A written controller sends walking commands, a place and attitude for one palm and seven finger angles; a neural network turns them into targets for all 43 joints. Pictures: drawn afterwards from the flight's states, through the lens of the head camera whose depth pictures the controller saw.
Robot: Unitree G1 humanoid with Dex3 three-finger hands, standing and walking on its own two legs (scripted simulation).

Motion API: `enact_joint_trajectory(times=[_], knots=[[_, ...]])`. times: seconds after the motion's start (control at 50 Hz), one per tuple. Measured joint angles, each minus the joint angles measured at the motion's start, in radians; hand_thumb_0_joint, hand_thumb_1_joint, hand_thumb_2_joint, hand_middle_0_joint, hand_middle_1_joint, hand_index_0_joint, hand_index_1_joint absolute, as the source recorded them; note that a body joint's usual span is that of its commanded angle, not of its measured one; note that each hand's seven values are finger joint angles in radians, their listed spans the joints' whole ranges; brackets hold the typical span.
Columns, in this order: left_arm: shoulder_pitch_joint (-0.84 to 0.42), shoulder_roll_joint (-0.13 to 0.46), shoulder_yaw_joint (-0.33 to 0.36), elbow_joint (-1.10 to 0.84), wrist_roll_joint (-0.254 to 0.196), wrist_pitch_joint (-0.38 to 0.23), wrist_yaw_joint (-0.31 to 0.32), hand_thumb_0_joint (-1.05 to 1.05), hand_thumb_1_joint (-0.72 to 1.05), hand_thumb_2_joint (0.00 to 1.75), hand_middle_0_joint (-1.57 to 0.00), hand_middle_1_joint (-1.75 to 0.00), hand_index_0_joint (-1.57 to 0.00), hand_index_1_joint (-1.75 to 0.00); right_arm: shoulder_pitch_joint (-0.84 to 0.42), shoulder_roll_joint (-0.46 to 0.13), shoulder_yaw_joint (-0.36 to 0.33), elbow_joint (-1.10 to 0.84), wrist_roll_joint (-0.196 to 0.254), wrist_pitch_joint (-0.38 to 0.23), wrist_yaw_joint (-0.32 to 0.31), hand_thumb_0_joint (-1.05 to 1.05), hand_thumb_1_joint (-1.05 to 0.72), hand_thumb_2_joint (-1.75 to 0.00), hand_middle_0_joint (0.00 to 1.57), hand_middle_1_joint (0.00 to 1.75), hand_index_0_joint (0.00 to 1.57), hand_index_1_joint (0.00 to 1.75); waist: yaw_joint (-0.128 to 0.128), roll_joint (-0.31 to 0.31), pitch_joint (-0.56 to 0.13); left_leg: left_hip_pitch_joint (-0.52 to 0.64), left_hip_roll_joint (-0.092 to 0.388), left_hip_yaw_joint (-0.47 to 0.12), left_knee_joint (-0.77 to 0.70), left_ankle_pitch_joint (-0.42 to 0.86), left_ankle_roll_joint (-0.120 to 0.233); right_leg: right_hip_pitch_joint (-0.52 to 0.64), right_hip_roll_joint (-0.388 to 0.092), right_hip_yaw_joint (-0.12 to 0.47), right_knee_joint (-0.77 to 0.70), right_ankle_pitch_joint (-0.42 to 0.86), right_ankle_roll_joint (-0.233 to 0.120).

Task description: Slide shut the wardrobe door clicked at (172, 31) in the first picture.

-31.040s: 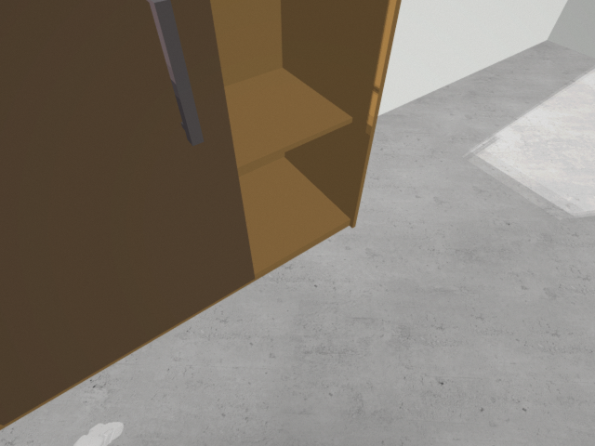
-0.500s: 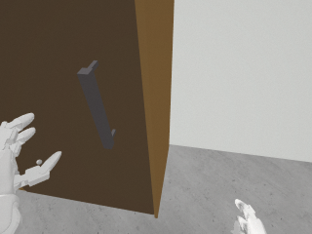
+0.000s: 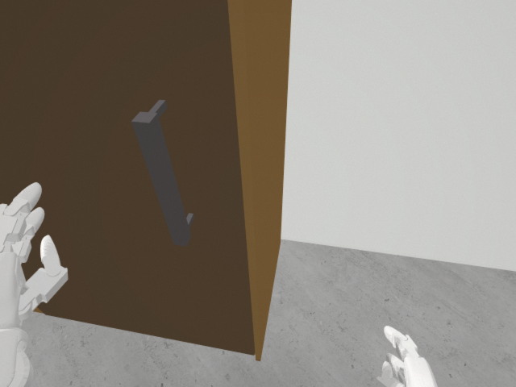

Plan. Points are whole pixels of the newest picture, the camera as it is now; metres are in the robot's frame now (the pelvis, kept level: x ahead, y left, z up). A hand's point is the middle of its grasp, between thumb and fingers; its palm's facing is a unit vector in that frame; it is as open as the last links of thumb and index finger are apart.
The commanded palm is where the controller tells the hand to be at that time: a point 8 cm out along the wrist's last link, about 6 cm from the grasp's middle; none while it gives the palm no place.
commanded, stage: draw the hand back to the body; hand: left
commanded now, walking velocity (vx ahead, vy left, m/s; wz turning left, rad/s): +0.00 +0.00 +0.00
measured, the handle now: (172, 180) +0.38 +0.20 +0.14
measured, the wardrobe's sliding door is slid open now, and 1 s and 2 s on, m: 0.00 0.00 0.00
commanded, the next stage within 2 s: step back with the hand held close in 0.04 s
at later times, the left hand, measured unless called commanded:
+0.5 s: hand (64, 274) +0.19 +0.27 +0.15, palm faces +0.33 -0.80 -0.50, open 7.4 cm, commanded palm +0.12 +0.31 +0.18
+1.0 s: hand out of the picture +0.10 +0.28 +0.17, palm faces +0.46 -0.76 -0.46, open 7.4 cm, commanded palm +0.03 +0.32 +0.18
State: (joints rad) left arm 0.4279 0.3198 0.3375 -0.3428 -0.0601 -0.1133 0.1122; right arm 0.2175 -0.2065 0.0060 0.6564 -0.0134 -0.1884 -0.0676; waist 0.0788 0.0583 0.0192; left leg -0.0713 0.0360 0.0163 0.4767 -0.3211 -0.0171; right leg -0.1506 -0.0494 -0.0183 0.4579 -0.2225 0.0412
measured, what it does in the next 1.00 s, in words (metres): shifts its weight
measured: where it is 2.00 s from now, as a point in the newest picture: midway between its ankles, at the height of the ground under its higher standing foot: outside the picture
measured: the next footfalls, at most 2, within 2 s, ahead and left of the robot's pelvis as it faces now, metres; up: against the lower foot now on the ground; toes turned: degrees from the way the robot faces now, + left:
right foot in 1.48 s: -0.28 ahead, -0.05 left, +0.00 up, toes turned -3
left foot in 1.62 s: -0.11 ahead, +0.11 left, +0.00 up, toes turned -5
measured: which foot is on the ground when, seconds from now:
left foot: down 0.00-1.00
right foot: down 0.00-1.00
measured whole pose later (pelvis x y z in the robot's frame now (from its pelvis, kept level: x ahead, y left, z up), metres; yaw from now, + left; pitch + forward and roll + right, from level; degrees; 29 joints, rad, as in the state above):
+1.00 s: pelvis -0.11 +0.02 -0.02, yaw +1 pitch -1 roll -1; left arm 0.49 0.42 0.46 -0.50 0.00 -0.28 0.16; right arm 0.26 -0.19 0.00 0.57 -0.01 -0.13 -0.06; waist 0.00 -0.03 0.05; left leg -0.42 0.00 0.01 0.66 -0.23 0.02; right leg -0.41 -0.02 0.04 0.63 -0.21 0.04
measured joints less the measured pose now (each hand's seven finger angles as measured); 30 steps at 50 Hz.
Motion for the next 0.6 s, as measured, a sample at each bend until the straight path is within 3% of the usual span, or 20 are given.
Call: enact_joint_trajectory(times=[0.22, 0.34, 0.48, 0.6], knots=[[-0.013, 0.003, 0.023, -0.005, 0.003, -0.016, -0.001, 0.01, 0.89, 0.9, -0.21, -0.3, -0.21, -0.3, -0.002, -0.009, 0.004, -0.004, -0.001, 0.011, -0.001, 0.02, -0.9, -0.9, 0.2, 0.3, 0.2, 0.29, -0.001, 0.0, 0.009, -0.015, 0.008, 0.004, 0.004, 0.006, 0.001, -0.007, 0.009, 0.003, -0.019, 0.019, 0.0], [-0.014, 0.024, 0.07, -0.045, 0.023, -0.087, 0.012, 0.01, 0.89, 0.9, -0.2, -0.3, -0.21, -0.3, -0.048, -0.024, -0.002, -0.045, -0.009, 0.066, 0.014, 0.02, -0.9, -0.9, 0.2, 0.3, 0.2, 0.29, -0.03, -0.017, 0.041, -0.086, 0.002, 0.035, -0.006, 0.036, 0.012, -0.08, 0.006, 0.036, -0.052, 0.075, 0.01], [0.086, 0.072, 0.066, -0.099, 0.029, -0.088, 0.008, 0.01, 0.89, 0.9, -0.21, -0.3, -0.21, -0.3, -0.044, -0.009, -0.023, -0.092, 0.0, 0.128, 0.013, 0.02, -0.9, -0.9, 0.2, 0.3, 0.2, 0.29, -0.075, -0.054, 0.048, -0.134, -0.022, 0.064, 0.007, 0.05, 0.029, -0.148, -0.015, 0.069, -0.018, 0.087, 0.028], [0.109, 0.102, 0.103, -0.149, 0.03, -0.105, 0.021, 0.01, 0.89, 0.9, -0.21, -0.3, -0.22, -0.3, -0.008, 0.01, -0.019, -0.098, 0.001, 0.134, 0.004, 0.02, -0.9, -0.9, 0.2, 0.3, 0.2, 0.29, -0.072, -0.086, 0.038, -0.175, -0.027, 0.057, 0.063, 0.043, 0.032, -0.185, -0.021, 0.065, 0.039, 0.078, 0.025]])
